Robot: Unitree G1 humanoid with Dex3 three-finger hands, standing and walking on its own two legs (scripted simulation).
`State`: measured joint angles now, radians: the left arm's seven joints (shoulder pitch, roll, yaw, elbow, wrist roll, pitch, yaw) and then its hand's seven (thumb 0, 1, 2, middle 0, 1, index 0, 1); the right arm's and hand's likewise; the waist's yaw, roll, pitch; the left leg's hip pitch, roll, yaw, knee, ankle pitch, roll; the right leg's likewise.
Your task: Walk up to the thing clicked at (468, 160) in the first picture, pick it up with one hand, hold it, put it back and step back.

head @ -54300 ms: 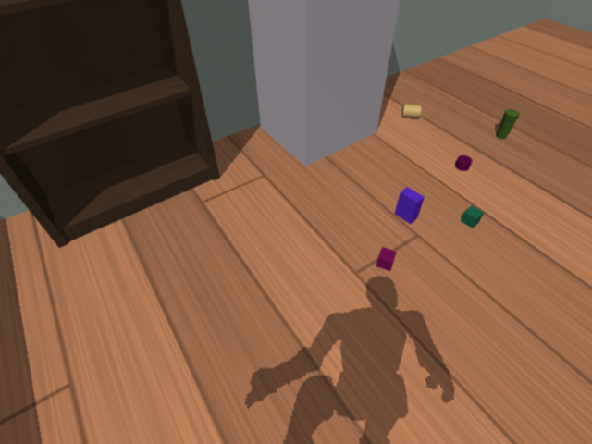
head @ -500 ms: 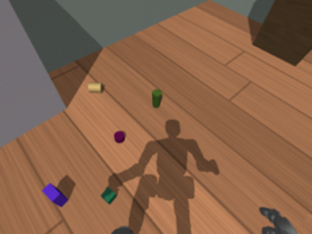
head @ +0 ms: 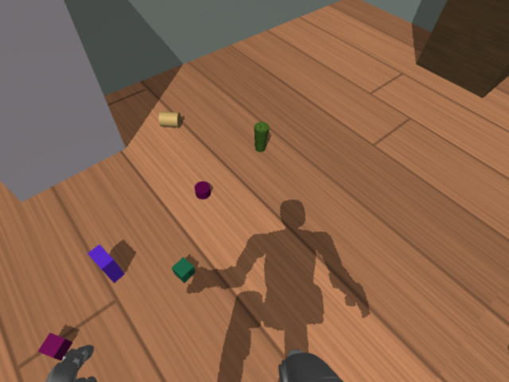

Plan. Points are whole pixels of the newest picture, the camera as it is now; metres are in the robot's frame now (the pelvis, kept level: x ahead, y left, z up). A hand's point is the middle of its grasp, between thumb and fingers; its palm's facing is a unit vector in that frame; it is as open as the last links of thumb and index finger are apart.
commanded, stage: step back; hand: left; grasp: from above
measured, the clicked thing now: (202, 190) +0.99 +0.19 -0.73
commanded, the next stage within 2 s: stand in 1.36 s
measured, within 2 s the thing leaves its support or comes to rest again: neither
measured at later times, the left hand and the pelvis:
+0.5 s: hand out of the picture -0.09 +0.24 -0.13, palm faces +0.00 -0.89 -0.45, open 7.4 cm; pelvis -0.14 -0.04 +0.00, yaw -1 degrees
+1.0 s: hand out of the picture -0.04 +0.21 -0.13, palm faces +0.03 -0.92 -0.40, open 7.4 cm; pelvis -0.12 -0.06 +0.00, yaw +1 degrees
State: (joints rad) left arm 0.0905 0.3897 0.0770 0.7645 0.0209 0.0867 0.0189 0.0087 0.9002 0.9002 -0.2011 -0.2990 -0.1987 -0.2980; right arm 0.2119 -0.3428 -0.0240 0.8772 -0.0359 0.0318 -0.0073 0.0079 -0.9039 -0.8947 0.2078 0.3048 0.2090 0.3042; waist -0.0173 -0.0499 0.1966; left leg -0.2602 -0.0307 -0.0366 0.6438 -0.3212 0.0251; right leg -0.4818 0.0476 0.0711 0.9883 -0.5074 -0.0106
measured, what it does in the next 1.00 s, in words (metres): walks backwards: right foot, then left foot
